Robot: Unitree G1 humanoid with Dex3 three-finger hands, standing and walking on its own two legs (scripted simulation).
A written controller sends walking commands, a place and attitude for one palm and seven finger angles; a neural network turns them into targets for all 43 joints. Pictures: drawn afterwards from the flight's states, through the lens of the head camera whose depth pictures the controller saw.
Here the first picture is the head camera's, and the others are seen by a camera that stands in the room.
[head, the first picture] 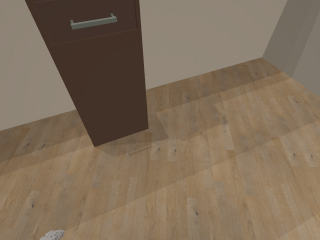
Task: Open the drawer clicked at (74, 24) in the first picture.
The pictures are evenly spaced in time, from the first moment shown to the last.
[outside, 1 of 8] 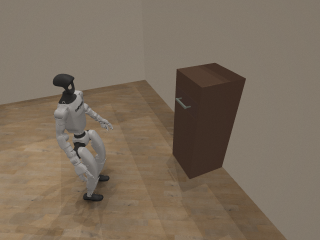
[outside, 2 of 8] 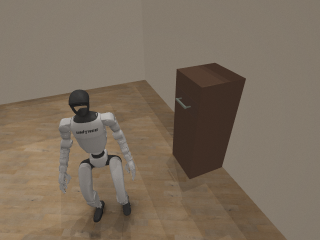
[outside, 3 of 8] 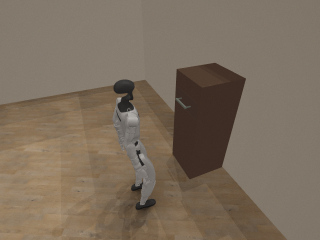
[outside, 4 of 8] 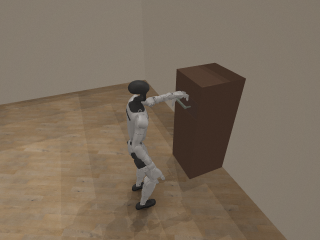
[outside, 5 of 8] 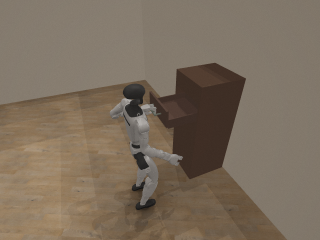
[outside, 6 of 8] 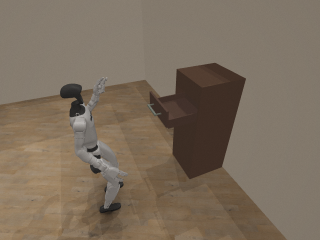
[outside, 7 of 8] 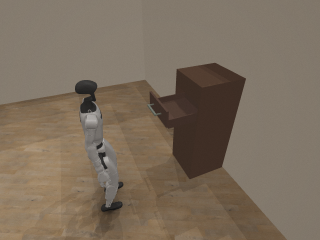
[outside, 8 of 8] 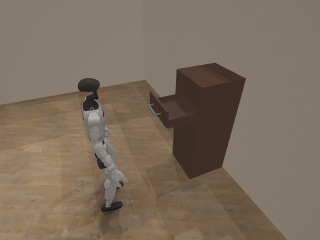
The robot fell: no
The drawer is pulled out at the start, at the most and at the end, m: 0.00 0.30 0.29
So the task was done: yes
